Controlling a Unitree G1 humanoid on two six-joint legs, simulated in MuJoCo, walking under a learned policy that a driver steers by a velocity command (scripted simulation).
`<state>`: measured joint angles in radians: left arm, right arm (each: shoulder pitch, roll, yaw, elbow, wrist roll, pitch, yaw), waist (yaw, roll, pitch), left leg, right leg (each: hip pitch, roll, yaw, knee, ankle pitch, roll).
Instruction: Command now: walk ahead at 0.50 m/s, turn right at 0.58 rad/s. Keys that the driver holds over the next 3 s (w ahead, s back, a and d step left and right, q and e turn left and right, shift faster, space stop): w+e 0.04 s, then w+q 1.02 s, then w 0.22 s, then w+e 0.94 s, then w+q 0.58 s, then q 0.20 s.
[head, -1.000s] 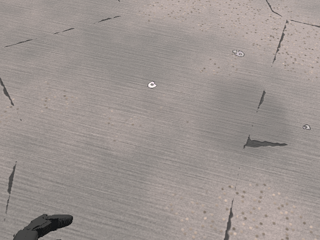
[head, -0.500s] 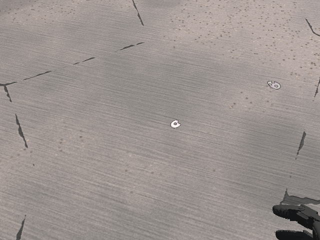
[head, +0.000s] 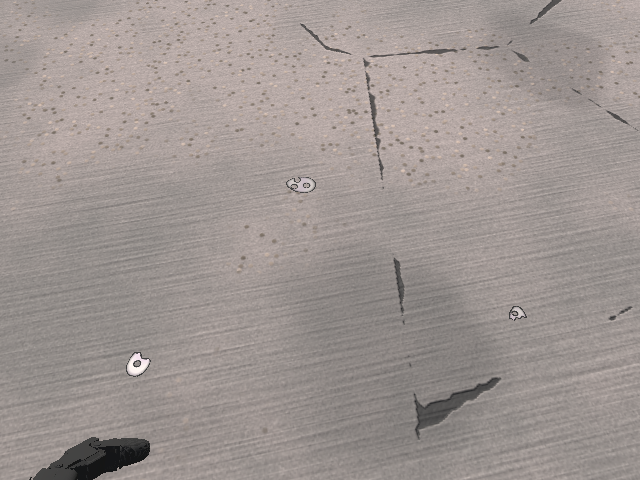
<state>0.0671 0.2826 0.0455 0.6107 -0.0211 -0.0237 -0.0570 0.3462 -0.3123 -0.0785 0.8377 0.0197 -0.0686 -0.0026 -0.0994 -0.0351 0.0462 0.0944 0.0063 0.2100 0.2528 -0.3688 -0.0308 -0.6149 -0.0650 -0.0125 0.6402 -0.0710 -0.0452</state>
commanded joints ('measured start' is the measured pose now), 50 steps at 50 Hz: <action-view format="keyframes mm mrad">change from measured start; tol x32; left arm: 1 62 129 52 -73 5 -4 -3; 32 309 39 5 93 42 -49 76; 50 -77 119 25 -12 12 -96 38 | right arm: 1 -48 -214 -51 -62 13 8 -13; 50 0 -143 -33 -169 9 31 -16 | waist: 1 125 125 -73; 4 134 -243 -383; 24 187 13 55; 32 44 321 -363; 50 42 141 -61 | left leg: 1 -19 256 -39 213 1029 128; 3 -385 182 -12 729 620 61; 4 -761 -7 -133 1036 -229 19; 19 -748 98 -275 505 513 11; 26 -828 51 -181 343 343 81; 30 -359 -81 -111 294 251 184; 33 325 319 -1002 75 76 451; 41 -319 134 -510 -32 519 342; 50 -275 112 -587 103 256 223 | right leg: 1 198 95 -87 -28 -111 -68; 5 1004 -304 766 -316 -302 -323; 12 444 -157 181 -470 133 -209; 24 702 -182 -94 -482 288 -116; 29 772 -190 -155 -135 923 -66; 31 431 -101 -178 379 525 3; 32 -22 147 -71 759 -446 77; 50 177 64 101 -138 82 98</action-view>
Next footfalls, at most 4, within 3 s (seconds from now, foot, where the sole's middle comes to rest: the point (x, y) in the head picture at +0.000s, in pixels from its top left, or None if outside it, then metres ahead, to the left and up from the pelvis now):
0.04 right None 0.20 -0.11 -0.77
0.60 left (262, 455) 0.51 0.10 -0.77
1.08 right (309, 313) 0.83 -0.02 -0.77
1.54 left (165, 292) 0.92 0.32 -0.77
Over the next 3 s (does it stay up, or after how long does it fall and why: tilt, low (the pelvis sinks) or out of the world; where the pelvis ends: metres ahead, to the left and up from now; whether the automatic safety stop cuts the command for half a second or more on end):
stays up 1.62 0.28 0.01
